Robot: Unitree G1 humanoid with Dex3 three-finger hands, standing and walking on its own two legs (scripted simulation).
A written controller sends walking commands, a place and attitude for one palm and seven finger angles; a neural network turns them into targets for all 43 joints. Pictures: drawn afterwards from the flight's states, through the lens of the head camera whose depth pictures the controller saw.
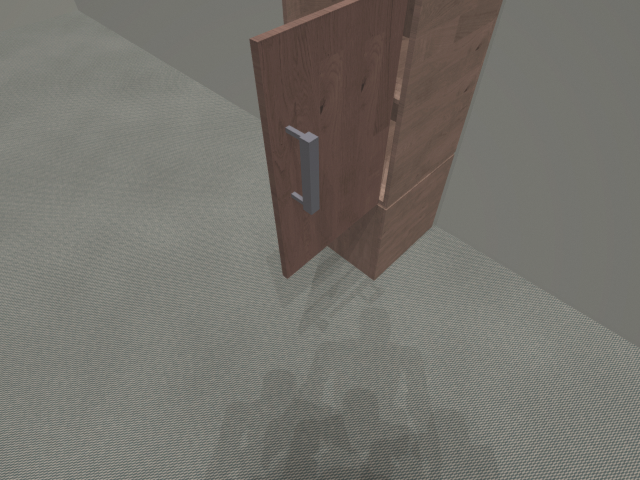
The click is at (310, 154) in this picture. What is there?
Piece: cupboard door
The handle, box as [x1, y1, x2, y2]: [285, 125, 319, 214]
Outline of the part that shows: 289,125 285,127 286,132 297,138 300,144 303,195 302,197 294,191 291,193 291,196 303,205 303,209 312,214 319,208 318,137 310,132 304,134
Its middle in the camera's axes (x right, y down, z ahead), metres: -0.04 -0.13 +0.74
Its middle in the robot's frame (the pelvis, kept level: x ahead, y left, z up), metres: +0.64 +0.08 -0.01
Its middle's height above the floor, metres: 0.77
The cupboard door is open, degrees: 91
